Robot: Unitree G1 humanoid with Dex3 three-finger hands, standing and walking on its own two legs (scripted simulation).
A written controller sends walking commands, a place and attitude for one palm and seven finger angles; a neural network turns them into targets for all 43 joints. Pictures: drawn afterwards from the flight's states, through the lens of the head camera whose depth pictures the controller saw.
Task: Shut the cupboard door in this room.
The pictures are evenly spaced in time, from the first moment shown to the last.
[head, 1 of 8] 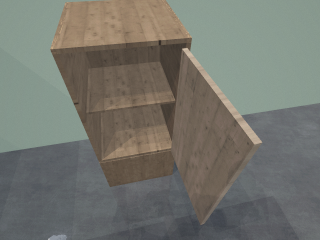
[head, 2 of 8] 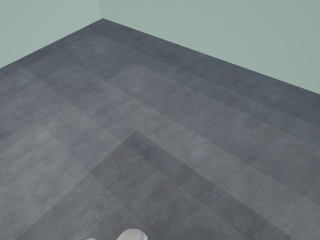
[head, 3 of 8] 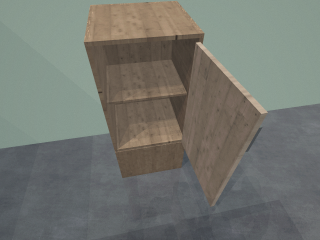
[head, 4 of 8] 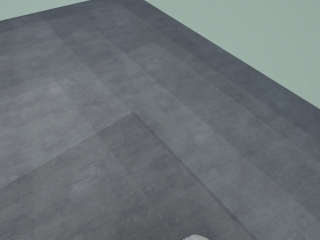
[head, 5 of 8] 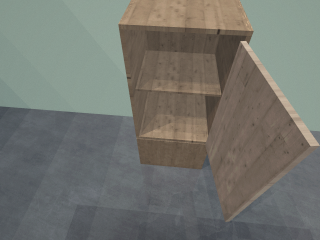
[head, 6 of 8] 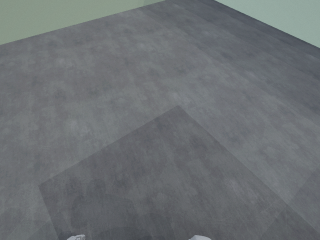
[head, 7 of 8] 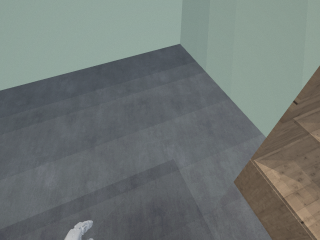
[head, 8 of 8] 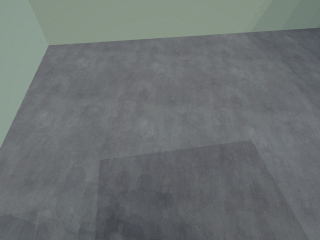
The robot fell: no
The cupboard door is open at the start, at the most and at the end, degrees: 95 100 66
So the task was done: no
